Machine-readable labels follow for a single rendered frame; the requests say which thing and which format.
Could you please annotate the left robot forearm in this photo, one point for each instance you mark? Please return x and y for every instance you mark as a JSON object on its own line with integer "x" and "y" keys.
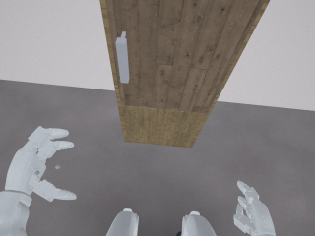
{"x": 14, "y": 212}

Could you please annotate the left robot thigh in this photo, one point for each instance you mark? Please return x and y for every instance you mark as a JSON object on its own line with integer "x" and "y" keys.
{"x": 125, "y": 224}

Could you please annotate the cupboard door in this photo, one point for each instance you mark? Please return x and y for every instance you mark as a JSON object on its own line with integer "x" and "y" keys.
{"x": 179, "y": 51}

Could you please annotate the left robot hand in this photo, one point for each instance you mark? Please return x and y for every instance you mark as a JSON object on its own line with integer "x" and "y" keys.
{"x": 20, "y": 175}

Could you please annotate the right robot hand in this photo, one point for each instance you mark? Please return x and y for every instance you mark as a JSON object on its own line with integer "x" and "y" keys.
{"x": 258, "y": 220}

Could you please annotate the robot thigh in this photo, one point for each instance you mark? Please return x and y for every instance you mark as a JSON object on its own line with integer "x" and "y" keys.
{"x": 196, "y": 225}
{"x": 125, "y": 224}

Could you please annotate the handle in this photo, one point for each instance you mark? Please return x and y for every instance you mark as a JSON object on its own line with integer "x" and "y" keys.
{"x": 122, "y": 57}

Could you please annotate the right robot thigh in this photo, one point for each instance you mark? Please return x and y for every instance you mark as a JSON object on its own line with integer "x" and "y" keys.
{"x": 196, "y": 225}

